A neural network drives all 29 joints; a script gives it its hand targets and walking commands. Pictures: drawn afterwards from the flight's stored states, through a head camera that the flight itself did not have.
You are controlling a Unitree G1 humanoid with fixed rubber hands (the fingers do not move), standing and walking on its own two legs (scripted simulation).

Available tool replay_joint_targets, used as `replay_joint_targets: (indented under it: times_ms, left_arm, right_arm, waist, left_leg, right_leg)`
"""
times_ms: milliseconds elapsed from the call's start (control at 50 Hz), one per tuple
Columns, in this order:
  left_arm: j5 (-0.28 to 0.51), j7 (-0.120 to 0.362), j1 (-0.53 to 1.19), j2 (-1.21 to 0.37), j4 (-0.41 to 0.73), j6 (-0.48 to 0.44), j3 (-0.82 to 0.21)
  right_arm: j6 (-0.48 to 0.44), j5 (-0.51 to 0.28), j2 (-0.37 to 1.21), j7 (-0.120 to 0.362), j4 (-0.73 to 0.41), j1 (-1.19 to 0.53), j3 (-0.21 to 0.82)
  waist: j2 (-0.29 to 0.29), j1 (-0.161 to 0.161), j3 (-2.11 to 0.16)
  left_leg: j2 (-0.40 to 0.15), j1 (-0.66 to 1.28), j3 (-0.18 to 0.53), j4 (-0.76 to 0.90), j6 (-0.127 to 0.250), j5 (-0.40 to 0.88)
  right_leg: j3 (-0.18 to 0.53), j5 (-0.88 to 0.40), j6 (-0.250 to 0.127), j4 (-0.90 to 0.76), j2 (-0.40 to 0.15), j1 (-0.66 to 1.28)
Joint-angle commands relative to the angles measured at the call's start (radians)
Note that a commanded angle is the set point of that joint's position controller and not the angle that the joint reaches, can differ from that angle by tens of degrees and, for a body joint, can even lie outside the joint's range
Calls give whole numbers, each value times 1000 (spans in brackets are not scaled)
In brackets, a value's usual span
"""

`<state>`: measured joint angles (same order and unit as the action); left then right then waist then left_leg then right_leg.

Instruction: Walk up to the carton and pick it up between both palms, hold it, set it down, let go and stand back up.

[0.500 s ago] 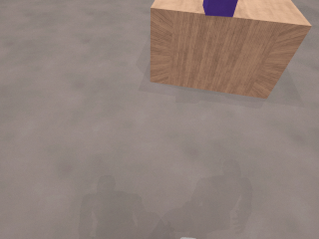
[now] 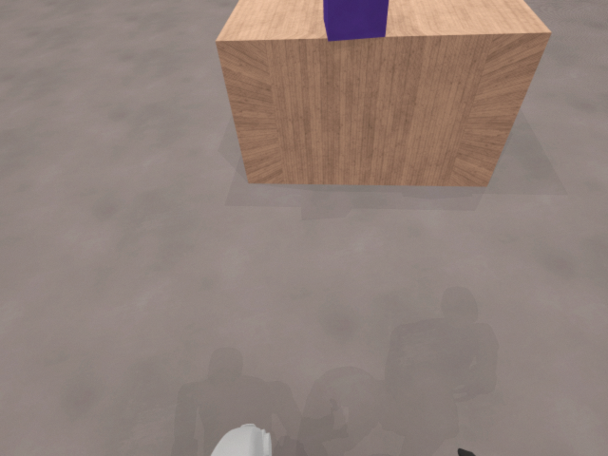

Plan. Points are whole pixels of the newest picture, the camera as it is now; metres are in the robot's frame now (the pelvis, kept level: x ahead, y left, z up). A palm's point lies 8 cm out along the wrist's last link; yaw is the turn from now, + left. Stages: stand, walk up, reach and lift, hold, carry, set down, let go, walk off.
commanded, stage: walk up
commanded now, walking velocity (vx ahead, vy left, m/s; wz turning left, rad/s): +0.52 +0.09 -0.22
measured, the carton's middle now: out of the picture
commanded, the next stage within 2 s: none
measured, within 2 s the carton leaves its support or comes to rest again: neither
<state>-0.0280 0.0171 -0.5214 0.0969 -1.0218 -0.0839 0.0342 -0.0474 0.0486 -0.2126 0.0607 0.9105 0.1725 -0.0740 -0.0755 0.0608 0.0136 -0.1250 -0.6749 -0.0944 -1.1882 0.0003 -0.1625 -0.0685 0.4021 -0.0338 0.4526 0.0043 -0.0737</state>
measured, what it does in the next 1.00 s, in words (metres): walks ahead: left foot, then right foot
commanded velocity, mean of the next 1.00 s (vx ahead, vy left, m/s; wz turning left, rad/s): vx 0.50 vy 0.06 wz -0.07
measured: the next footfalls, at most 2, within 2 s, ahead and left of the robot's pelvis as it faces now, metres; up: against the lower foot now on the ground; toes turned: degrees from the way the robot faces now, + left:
left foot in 0.22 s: +0.36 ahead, +0.12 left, +0.00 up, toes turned +6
right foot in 0.70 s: +0.56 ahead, -0.17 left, +0.00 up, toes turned -14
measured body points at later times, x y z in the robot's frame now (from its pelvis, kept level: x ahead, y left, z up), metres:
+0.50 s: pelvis +0.32 +0.02 +0.00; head +0.35 +0.01 +0.45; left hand +0.48 +0.27 -0.12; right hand +0.26 -0.23 -0.15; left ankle +0.32 +0.11 -0.73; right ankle +0.31 -0.09 -0.65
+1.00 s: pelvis +0.58 -0.05 +0.01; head +0.60 -0.08 +0.45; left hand +0.51 +0.20 -0.12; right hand +0.70 -0.31 -0.14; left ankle +0.61 +0.09 -0.65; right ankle +0.52 -0.16 -0.73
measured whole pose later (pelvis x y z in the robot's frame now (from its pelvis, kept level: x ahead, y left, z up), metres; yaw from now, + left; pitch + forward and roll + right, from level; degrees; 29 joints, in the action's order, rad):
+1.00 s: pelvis +0.58 -0.05 +0.01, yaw -4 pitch -1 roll +0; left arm -0.03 0.00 -0.48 0.18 -1.03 -0.09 0.06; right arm -0.01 0.02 -0.27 0.03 0.94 0.13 -0.09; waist -0.07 0.08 0.06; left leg -0.10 -0.54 -0.03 -1.11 -0.01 -0.22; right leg -0.17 0.32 0.01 0.45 -0.07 -0.10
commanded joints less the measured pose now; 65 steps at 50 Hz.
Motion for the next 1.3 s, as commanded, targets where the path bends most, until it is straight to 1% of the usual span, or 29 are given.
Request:
replay_joint_targets:
  times_ms: [0,100,200,220,240,260,280,320,340,380,420,500,540,600,640,680,700,720,740,760,820,880,1100,1160,1180,1200,1220,1240,1280]
  left_arm:
    - [-3,-23,-57,170,37,-28,19]
    - [3,-37,-78,166,2,-23,11]
    - [10,-42,-36,231,-13,-23,32]
    - [15,-38,-36,228,-2,-22,36]
    - [43,-29,-97,164,22,-13,27]
    - [85,-25,-173,104,32,0,20]
    - [68,-22,-68,183,37,-3,46]
    - [22,-19,196,215,100,-28,63]
    - [11,-25,180,171,67,-20,57]
    - [-9,-27,168,101,61,14,52]
    - [-1,-19,216,81,88,40,44]
    - [3,9,380,74,184,61,19]
    - [-3,32,402,109,184,50,16]
    - [-5,36,448,144,200,41,11]
    - [-9,32,449,157,212,32,15]
    - [-20,18,290,201,173,11,32]
    - [-39,5,121,270,143,-5,62]
    - [-43,-10,-13,390,119,-7,91]
    - [-12,-22,-64,472,86,7,105]
    - [7,-26,-35,437,69,10,99]
    - [-17,-27,160,265,117,-12,55]
    - [2,-11,121,138,76,-21,25]
    - [-8,-26,42,248,43,-14,46]
    - [3,-23,72,266,25,-4,59]
    - [13,-23,40,227,6,6,59]
    - [16,-24,-20,204,2,13,59]
    - [33,-23,-67,136,25,20,47]
    - [38,-19,-74,147,32,23,57]
    - [20,-5,55,198,30,22,82]
  right_arm:
    - [-1,-12,-13,-2,-110,-156,6]
    - [-5,-36,31,-7,-148,-280,40]
    - [-20,-18,-99,-41,-29,106,-11]
    - [-26,-11,-152,-53,15,278,-27]
    - [-24,3,-252,-58,39,415,-66]
    - [-16,-24,-284,-50,59,424,-85]
    - [1,-29,-240,-60,36,364,-77]
    - [-28,-14,-119,-76,23,254,-42]
    - [-53,5,-77,-73,16,186,-20]
    - [-74,0,-40,-65,44,159,-13]
    - [-82,-11,-32,-62,58,172,-5]
    - [-84,-12,-74,-56,62,75,2]
    - [-76,-19,-76,-50,67,91,6]
    - [-69,-21,-135,-43,92,229,-7]
    - [-61,-27,-151,-36,107,253,-16]
    - [-45,-32,-141,-43,101,258,-17]
    - [-37,-37,-106,-47,101,282,-11]
    - [-24,-42,-53,-49,75,306,1]
    - [-13,-42,-71,-51,61,345,-10]
    - [-15,-28,-102,-50,40,274,-17]
    - [-10,-40,-43,-45,44,124,-10]
    - [16,-21,5,-35,35,114,-6]
    - [27,-33,-31,12,-87,-202,27]
    - [6,-27,-78,-4,-37,-22,-4]
    - [-13,-14,-107,-13,4,112,-16]
    - [-26,-1,-179,-30,45,275,-43]
    - [-28,2,-297,-45,71,401,-74]
    - [-15,-28,-360,-53,80,404,-92]
    - [-16,-41,-240,-64,88,258,-56]
  waist:
    - [182,7,127]
    - [225,19,156]
    - [212,-144,-70]
    - [166,-208,-176]
    - [-59,-226,-330]
    - [-263,-232,-477]
    - [-167,-204,-463]
    - [46,-186,-262]
    - [166,-146,-161]
    - [165,-95,-117]
    - [121,-59,-52]
    - [-95,-13,182]
    - [-97,-38,156]
    - [4,-89,109]
    - [11,-86,92]
    - [67,-8,3]
    - [149,50,-118]
    - [315,89,-227]
    - [321,75,-269]
    - [286,67,-224]
    - [162,-7,-13]
    - [228,-33,18]
    - [298,1,163]
    - [243,-101,57]
    - [238,-162,-36]
    - [22,-202,-170]
    - [-218,-218,-259]
    - [-301,-202,-326]
    - [-154,-148,-179]
  left_leg:
    - [-7,-207,-2,173,-5,14]
    - [50,-17,-60,548,14,80]
    - [140,548,-108,671,103,166]
    - [73,809,-25,614,140,225]
    - [-221,1063,348,660,237,141]
    - [-413,1224,714,841,410,-90]
    - [-355,1167,769,911,398,-234]
    - [-300,950,557,886,283,51]
    - [-345,807,496,880,232,201]
    - [-332,617,428,888,227,322]
    - [-298,480,347,954,211,227]
    - [-185,250,111,1067,130,98]
    - [-105,261,18,1062,108,135]
    - [-146,363,63,1018,128,192]
    - [-143,475,40,934,119,282]
    - [-107,445,-11,654,79,393]
    - [-38,330,-52,394,46,202]
    - [86,137,-45,106,6,-412]
    - [132,80,68,-3,8,-422]
    - [95,82,133,-64,8,-373]
    - [-2,7,125,-66,11,-183]
    - [2,98,108,-11,0,-104]
    - [2,197,-28,560,2,42]
    - [44,463,-53,627,23,14]
    - [37,693,-6,611,30,27]
    - [-80,901,162,638,47,24]
    - [-333,1022,543,812,103,-101]
    - [-375,1013,766,961,176,-221]
    - [-331,785,693,1000,120,-154]
  right_leg:
    - [213,-750,-113,-217,-264,117]
    - [131,-877,-78,-233,-225,119]
    - [71,-1237,-45,172,-228,92]
    - [49,-1050,-25,392,-195,-62]
    - [-14,-562,14,737,-91,-331]
    - [4,85,32,1057,59,-516]
    - [98,107,21,1121,22,-554]
    - [157,-8,-8,1088,-60,-636]
    - [188,-75,-11,1016,-102,-615]
    - [196,-66,-14,990,-126,-505]
    - [176,-55,-2,849,-140,-448]
    - [113,-153,22,429,-184,-400]
    - [17,-327,50,282,-161,-313]
    - [-90,-295,55,213,-91,-239]
    - [-103,-272,52,155,-86,-239]
    - [-95,-247,27,40,-76,-20]
    - [48,-203,-8,9,-195,211]
    - [453,-248,-48,-65,-472,385]
    - [764,-227,-121,-184,-585,386]
    - [786,-286,-111,-217,-554,317]
    - [385,-583,-88,-148,-428,126]
    - [229,-669,-56,-161,-354,4]
    - [40,-531,-53,-285,-327,-70]
    - [-29,-567,-41,-109,-292,-68]
    - [-95,-474,-23,103,-213,-165]
    - [-132,-238,8,387,-146,-271]
    - [-87,168,41,651,-42,-446]
    - [27,182,48,755,-17,-488]
    - [114,54,47,890,-75,-516]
